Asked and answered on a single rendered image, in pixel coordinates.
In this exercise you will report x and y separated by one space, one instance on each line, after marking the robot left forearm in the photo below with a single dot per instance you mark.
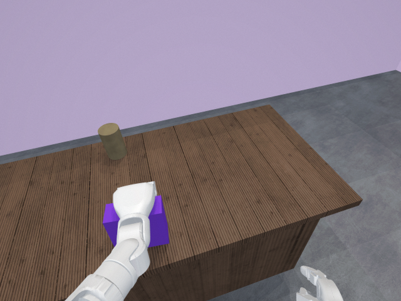
119 272

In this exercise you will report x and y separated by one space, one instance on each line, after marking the table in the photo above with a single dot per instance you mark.
242 194

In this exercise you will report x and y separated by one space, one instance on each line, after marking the left robot hand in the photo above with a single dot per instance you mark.
135 198

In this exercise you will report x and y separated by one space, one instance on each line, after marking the right robot hand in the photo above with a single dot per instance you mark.
326 290

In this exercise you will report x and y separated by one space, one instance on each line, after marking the sponge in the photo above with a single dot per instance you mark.
159 234

